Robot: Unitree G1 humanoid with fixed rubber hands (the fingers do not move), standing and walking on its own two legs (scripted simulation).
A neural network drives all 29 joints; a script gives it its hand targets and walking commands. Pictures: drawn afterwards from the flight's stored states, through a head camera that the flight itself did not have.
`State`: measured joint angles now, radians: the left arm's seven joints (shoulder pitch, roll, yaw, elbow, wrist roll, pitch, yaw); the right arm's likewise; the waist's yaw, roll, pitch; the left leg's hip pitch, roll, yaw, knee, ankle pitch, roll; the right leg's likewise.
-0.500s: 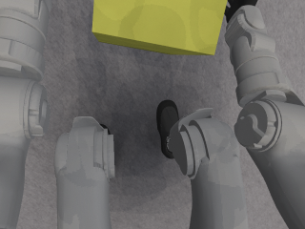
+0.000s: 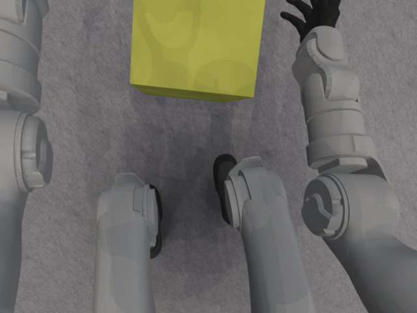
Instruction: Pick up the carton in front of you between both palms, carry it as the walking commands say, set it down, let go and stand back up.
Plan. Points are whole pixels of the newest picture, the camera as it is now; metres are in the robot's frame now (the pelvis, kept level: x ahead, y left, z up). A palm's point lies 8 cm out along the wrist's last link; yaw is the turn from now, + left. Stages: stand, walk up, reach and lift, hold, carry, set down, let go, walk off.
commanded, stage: set down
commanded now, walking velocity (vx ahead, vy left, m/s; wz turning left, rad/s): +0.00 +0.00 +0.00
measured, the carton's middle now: (192, 47) +0.54 -0.04 -0.32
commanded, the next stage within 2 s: let go in 0.64 s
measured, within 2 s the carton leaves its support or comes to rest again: neither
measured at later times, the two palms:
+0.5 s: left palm out of the picture +0.61 +0.18 +0.03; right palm out of the picture +0.51 -0.20 +0.03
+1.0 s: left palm out of the picture +0.50 +0.20 +0.14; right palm out of the picture +0.44 -0.21 +0.14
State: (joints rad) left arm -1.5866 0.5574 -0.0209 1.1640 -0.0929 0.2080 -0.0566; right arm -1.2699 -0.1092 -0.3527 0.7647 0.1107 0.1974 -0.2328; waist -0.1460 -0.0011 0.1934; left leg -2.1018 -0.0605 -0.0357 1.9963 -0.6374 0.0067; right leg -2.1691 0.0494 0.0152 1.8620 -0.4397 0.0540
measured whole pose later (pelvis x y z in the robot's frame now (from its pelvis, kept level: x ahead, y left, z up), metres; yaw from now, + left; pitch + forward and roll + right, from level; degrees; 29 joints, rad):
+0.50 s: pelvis +0.02 +0.00 +0.13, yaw +1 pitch +48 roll -2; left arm -1.44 0.50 0.10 1.06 0.02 0.25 -0.11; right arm -1.10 -0.06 -0.40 0.61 0.04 0.25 -0.19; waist -0.15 0.02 0.01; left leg -1.81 -0.07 -0.04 1.48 -0.50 0.01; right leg -1.85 0.02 0.03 1.37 -0.35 0.05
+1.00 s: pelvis +0.06 -0.01 +0.25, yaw +5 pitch +39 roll +1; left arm -0.80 0.22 0.27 0.73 0.14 0.17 0.03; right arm -0.56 -0.08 -0.27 0.51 -0.12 0.15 0.03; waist -0.10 0.00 -0.06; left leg -1.28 -0.07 -0.07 0.93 -0.34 -0.01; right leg -1.33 -0.01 0.02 0.88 -0.23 0.01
